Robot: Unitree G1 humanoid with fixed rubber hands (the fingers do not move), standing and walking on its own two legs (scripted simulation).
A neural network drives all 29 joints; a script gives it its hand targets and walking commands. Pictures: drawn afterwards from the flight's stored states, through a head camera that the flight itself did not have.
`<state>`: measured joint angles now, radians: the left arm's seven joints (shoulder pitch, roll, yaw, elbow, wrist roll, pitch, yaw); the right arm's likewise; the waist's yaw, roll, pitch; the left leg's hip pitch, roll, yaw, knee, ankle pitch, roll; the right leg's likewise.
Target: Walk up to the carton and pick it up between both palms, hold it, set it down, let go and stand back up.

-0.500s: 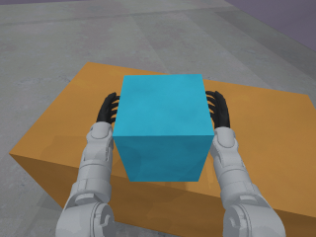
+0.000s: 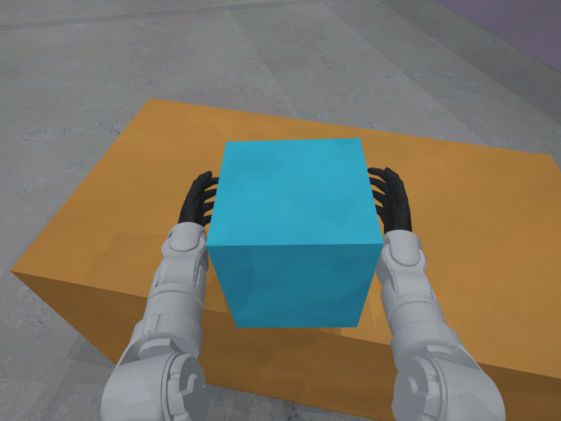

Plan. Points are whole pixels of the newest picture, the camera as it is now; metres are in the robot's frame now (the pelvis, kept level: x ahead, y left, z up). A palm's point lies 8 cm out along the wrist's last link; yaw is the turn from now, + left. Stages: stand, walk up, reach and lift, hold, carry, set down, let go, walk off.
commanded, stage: set down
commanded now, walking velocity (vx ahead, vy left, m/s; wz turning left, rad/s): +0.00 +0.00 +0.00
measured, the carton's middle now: (294, 238) +0.40 -0.02 +0.02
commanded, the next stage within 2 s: none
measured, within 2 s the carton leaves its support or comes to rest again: rests again in 1.24 s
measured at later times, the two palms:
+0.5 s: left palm (197, 230) +0.41 +0.14 +0.03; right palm (387, 227) +0.39 -0.16 +0.06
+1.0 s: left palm (199, 233) +0.40 +0.13 +0.03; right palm (390, 233) +0.39 -0.17 +0.05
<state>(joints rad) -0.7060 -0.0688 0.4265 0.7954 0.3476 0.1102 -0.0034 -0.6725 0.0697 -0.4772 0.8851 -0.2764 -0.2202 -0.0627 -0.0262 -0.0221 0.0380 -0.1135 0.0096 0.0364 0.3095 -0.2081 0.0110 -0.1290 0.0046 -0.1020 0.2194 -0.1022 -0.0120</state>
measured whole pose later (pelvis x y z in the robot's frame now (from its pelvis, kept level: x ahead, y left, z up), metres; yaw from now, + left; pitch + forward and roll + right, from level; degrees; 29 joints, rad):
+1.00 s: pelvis +0.00 +0.00 +0.00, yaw +0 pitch +8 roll -1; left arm -0.77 -0.02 0.50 1.07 0.37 -0.17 0.02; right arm -0.71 0.10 -0.62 0.97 -0.43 -0.36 -0.06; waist -0.03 0.00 -0.02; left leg -0.27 0.01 0.04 0.33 -0.19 0.01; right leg -0.29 0.00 -0.10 0.24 -0.09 -0.02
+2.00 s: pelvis -0.01 -0.01 +0.00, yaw +0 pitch +10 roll +0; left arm -0.78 -0.07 0.60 1.00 0.47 -0.23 -0.02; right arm -0.68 0.13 -0.72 0.93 -0.51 -0.42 -0.05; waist -0.03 -0.01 -0.01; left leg -0.32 0.01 0.05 0.33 -0.18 0.01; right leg -0.36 0.00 -0.10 0.28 -0.10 -0.02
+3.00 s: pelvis -0.04 -0.02 -0.04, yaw -1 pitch +23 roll +0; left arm -1.12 0.29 -0.14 1.54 -0.33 -0.35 0.02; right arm -1.01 -0.26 0.07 1.36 0.38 -0.27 -0.06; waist -0.05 0.00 -0.26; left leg -0.80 0.03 0.04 0.69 -0.28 0.00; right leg -0.84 0.00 -0.10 0.63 -0.19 -0.04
